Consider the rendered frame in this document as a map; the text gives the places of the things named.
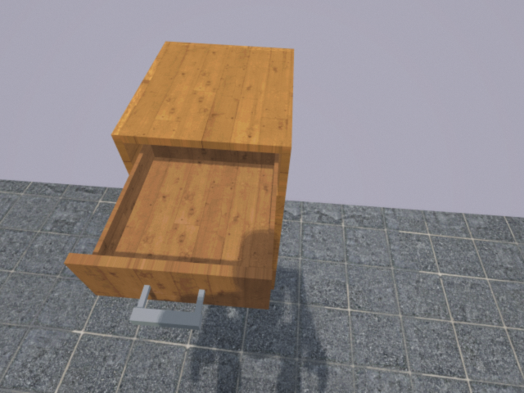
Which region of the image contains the handle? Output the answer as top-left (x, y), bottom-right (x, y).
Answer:
top-left (129, 285), bottom-right (206, 330)

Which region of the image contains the drawer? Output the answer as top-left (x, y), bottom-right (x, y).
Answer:
top-left (64, 144), bottom-right (279, 309)

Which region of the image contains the cabinet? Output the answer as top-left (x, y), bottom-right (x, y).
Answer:
top-left (111, 41), bottom-right (294, 290)

